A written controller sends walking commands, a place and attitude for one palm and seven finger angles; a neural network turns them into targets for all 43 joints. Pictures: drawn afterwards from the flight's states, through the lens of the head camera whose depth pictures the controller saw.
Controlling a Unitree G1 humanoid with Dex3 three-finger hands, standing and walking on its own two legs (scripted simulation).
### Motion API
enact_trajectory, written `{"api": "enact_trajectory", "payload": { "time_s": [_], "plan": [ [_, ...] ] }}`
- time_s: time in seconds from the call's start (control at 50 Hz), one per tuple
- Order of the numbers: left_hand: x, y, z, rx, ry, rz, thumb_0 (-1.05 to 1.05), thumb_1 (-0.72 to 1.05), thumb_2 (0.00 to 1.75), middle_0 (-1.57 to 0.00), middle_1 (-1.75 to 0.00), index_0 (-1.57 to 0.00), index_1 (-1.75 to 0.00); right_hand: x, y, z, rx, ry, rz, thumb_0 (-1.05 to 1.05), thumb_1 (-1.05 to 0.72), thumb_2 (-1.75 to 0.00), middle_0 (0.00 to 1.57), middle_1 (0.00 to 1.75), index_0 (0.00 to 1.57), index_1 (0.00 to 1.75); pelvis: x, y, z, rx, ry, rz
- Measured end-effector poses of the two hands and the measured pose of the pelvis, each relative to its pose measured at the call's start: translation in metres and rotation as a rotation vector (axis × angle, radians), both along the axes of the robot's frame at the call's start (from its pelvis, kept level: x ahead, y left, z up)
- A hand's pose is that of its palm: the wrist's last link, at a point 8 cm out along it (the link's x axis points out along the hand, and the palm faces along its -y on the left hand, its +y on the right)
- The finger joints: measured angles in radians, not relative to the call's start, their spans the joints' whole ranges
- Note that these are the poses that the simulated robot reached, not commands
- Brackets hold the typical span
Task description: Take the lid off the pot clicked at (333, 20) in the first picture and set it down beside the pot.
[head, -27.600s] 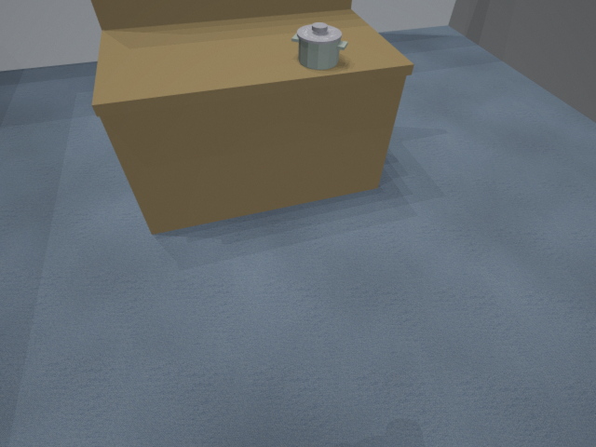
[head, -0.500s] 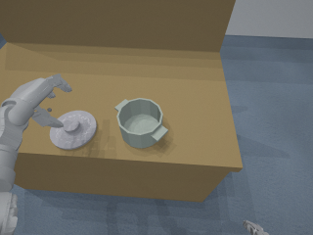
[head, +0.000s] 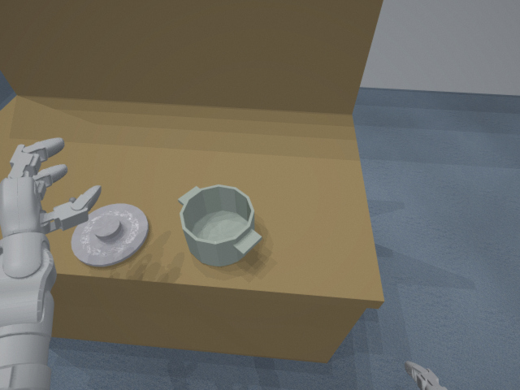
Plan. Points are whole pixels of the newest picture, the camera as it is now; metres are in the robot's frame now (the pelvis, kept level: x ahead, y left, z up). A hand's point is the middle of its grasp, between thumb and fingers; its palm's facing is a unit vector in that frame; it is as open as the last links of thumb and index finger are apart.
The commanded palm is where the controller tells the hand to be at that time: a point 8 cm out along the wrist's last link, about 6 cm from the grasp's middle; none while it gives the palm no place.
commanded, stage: draw the hand back to the body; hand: left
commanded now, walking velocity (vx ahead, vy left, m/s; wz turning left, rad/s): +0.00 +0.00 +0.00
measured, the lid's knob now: (107, 227) +0.43 +0.36 -0.09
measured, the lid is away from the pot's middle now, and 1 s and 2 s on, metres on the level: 0.24 0.24 0.24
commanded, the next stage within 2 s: step back with the hand held close in 1.22 s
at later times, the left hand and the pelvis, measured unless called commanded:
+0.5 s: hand (56, 252) +0.25 +0.27 +0.14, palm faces +0.46 -0.83 -0.31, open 7.6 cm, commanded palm +0.19 +0.29 +0.16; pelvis -0.02 -0.02 +0.00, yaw +0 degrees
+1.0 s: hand (41, 318) +0.16 +0.24 +0.15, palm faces +0.40 -0.84 -0.37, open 7.4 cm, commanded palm +0.10 +0.28 +0.17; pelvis -0.03 -0.01 +0.00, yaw +0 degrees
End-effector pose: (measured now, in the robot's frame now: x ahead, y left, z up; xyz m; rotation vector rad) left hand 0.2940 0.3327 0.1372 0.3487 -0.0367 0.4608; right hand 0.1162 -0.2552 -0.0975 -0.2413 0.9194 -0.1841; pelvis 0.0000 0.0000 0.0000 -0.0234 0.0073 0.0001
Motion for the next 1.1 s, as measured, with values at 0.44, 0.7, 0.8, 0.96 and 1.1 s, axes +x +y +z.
{"api": "enact_trajectory", "payload": {
  "time_s": [0.44,0.7,0.8,0.96,1.1],
  "plan": [
    [-0.082,-0.027,0.013,0.017,-0.051,0.006,0.02,0.80,0.84,-0.22,-0.39,-0.22,-0.38,0.036,0.011,0.017,0.062,-0.203,0.086,0.01,-0.91,-0.90,0.20,0.30,0.20,0.30,-0.020,-0.016,0.001,0.010,-0.061,0.005],
    [-0.125,-0.041,0.019,0.044,-0.076,-0.029,0.02,0.89,0.89,-0.21,-0.31,-0.21,-0.30,0.027,0.018,0.018,0.074,-0.236,0.095,0.02,-0.91,-0.90,0.20,0.30,0.20,0.30,-0.030,-0.014,0.001,0.010,-0.083,0.004],
    [-0.139,-0.047,0.020,0.050,-0.071,-0.047,0.02,0.89,0.90,-0.21,-0.31,-0.21,-0.30,0.026,0.020,0.021,0.072,-0.252,0.100,0.02,-0.91,-0.90,0.20,0.30,0.20,0.30,-0.033,-0.012,0.001,0.009,-0.088,0.003],
    [-0.165,-0.054,0.029,0.094,-0.078,-0.080,0.02,0.89,0.90,-0.21,-0.30,-0.21,-0.30,0.031,0.026,0.025,0.072,-0.283,0.112,0.02,-0.91,-0.90,0.20,0.30,0.20,0.30,-0.032,-0.008,0.000,0.006,-0.088,0.004],
    [-0.182,-0.060,0.027,0.092,-0.050,-0.095,0.02,0.89,0.90,-0.21,-0.30,-0.21,-0.30,0.036,0.033,0.028,0.072,-0.301,0.123,0.02,-0.91,-0.90,0.20,0.30,0.20,0.30,-0.032,-0.004,-0.001,0.003,-0.086,0.003]
  ]
}}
